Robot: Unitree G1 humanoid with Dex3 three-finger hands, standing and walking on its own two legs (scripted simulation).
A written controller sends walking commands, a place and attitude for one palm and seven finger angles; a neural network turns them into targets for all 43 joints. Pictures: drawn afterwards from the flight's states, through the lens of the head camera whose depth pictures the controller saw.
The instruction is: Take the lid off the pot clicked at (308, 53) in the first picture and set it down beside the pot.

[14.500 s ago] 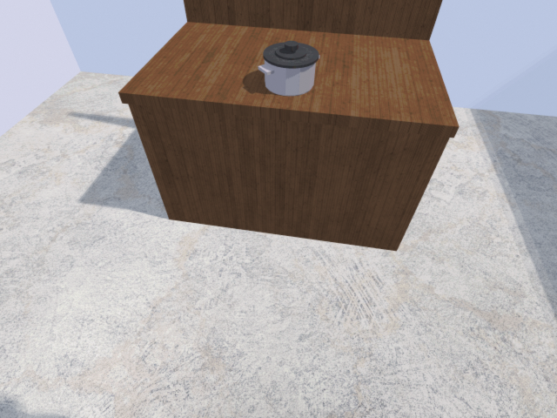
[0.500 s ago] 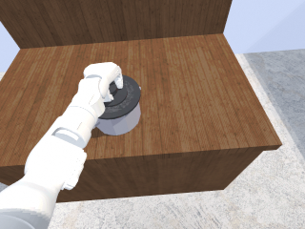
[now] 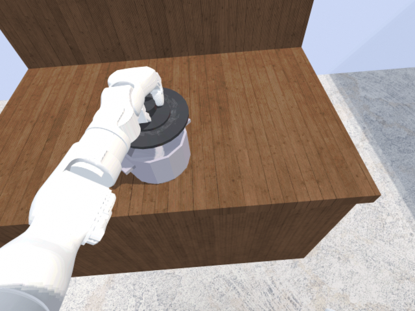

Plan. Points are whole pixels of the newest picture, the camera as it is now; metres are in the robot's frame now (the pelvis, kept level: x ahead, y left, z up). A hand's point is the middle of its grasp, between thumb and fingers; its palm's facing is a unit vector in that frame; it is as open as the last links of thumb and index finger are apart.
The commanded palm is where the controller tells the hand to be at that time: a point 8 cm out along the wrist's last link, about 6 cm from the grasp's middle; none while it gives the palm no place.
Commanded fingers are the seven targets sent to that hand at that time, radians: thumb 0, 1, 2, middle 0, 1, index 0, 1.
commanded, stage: lift the lid straight up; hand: left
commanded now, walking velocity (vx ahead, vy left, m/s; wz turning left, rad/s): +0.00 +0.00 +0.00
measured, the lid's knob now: (145, 106) +0.52 +0.11 +0.10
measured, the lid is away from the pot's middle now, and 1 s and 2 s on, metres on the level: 0.01 0.03 0.10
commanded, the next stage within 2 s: move the lid sideways beside the pot in 1.06 s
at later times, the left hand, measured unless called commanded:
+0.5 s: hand (131, 91) +0.49 +0.12 +0.17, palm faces -0.27 -0.05 -0.96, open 7.3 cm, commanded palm +0.49 +0.12 +0.24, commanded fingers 0.00 0.74 0.86 -0.88 -1.05 -0.87 -1.04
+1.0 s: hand (137, 71) +0.50 +0.10 +0.20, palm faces -0.25 -0.04 -0.97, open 7.3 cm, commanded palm +0.49 +0.11 +0.27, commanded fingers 0.00 0.74 0.86 -0.88 -1.05 -0.87 -1.04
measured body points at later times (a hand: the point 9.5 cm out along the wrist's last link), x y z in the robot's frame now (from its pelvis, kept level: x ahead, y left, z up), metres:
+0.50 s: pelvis +0.00 +0.00 +0.00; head +0.04 -0.03 +0.45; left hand +0.50 +0.12 +0.22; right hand +0.09 -0.25 -0.14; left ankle -0.05 +0.10 -0.74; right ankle +0.01 -0.14 -0.74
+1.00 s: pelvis +0.00 +0.00 +0.00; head +0.05 -0.03 +0.45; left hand +0.51 +0.10 +0.25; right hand +0.07 -0.25 -0.14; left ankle -0.05 +0.10 -0.74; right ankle +0.01 -0.14 -0.74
